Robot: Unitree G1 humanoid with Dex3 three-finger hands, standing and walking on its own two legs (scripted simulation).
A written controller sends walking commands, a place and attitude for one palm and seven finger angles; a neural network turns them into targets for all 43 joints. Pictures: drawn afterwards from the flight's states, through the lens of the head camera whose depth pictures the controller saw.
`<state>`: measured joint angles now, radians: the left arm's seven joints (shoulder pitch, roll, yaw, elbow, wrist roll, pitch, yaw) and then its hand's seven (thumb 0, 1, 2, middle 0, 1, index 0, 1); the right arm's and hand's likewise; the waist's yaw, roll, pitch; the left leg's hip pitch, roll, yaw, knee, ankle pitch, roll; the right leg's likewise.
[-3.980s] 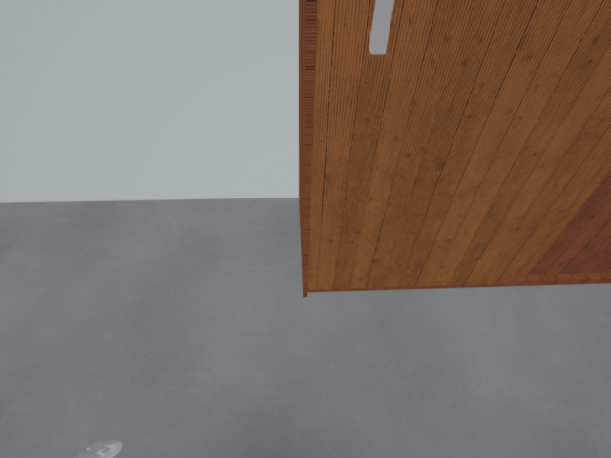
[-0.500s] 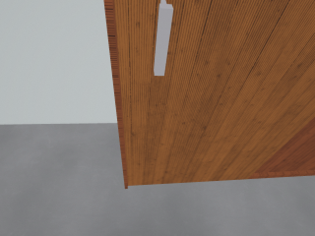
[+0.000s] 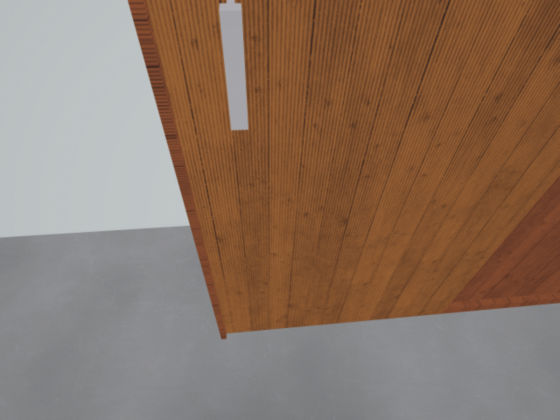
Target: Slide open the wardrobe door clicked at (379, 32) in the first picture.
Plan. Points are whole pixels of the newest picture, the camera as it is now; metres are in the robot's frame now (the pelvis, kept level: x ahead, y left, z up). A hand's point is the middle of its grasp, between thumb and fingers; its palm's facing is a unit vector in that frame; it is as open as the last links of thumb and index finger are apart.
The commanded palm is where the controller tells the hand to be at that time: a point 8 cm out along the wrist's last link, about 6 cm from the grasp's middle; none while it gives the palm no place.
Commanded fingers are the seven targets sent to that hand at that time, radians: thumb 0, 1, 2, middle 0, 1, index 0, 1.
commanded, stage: come to a stop and stand still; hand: left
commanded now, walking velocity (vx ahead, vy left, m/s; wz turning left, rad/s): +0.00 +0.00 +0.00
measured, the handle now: (235, 66) +0.51 +0.09 +0.26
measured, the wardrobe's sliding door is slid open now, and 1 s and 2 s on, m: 0.00 0.00 0.00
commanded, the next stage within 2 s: look again from close up in 0.92 s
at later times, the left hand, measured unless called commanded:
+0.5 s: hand out of the picture +0.05 +0.26 -0.17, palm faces +0.04 -0.96 -0.28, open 7.4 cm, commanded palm none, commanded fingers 0.00 0.90 0.90 -0.20 -0.30 -0.20 -0.30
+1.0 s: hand out of the picture -0.02 +0.29 -0.17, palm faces -0.01 -0.96 -0.30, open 7.4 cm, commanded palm none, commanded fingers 0.00 0.90 0.90 -0.20 -0.30 -0.20 -0.30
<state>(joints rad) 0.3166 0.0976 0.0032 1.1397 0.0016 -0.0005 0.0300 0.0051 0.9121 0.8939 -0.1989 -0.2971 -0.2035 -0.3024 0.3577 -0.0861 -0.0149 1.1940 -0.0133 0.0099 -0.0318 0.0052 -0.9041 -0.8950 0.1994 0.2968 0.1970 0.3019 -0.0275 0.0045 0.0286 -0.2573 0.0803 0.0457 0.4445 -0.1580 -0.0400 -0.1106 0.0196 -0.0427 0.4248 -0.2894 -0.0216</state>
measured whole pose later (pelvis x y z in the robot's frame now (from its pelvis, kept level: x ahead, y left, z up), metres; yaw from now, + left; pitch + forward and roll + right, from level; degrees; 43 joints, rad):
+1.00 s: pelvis -0.03 +0.06 +0.00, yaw +1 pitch -2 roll -1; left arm 0.30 0.32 0.00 1.03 0.02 0.00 0.01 0.00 0.90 0.89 -0.20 -0.30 -0.20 -0.30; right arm 0.22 -0.29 -0.02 1.05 -0.01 0.01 0.02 0.01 -0.90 -0.89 0.20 0.30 0.20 0.30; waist 0.00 -0.01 0.02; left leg -0.29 -0.01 0.06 0.42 -0.10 0.05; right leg -0.14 -0.07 -0.04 0.43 -0.25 0.05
